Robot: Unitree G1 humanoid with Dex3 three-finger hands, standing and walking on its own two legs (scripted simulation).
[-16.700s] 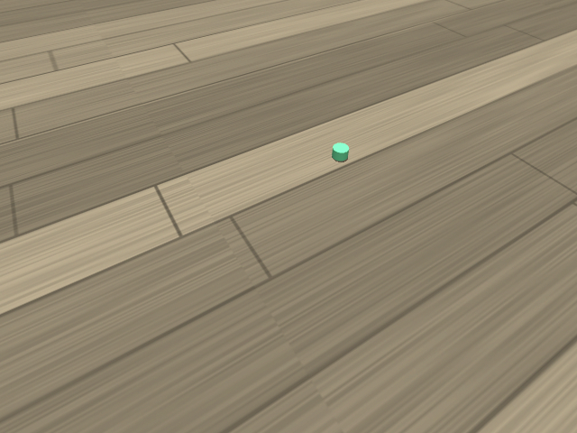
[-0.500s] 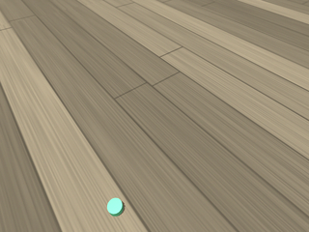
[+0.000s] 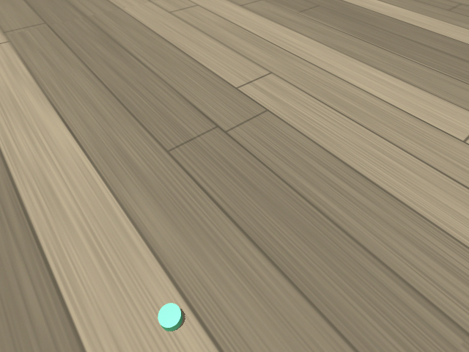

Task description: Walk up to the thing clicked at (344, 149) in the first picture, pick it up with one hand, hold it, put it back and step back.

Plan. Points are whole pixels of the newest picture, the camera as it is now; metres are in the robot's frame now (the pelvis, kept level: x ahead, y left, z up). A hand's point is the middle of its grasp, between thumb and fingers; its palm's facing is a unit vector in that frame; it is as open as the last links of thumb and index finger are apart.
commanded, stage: walk up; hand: left
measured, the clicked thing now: (170, 317) +0.37 +0.24 -0.75
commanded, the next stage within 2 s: stand in 0.46 s
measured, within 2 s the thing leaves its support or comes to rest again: neither
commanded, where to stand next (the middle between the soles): +0.04 +0.00 m, yaw -1 degrees
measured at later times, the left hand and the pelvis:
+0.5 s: hand out of the picture +0.08 +0.25 -0.15, palm faces +0.00 -0.95 -0.32, open 7.3 cm; pelvis +0.00 +0.00 +0.00, yaw +0 degrees
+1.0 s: hand out of the picture +0.09 +0.27 -0.15, palm faces -0.01 -0.93 -0.36, open 7.3 cm; pelvis +0.02 +0.01 +0.01, yaw +0 degrees
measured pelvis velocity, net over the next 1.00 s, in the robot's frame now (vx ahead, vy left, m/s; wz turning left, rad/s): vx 0.02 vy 0.01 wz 0.00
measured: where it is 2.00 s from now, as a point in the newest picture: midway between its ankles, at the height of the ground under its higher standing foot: outside the picture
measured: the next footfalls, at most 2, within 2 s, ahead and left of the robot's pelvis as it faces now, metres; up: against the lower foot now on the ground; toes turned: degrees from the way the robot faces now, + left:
left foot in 1.88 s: -0.07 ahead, +0.21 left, +0.00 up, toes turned -2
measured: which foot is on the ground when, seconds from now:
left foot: down 0.00-1.00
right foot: down 0.00-1.00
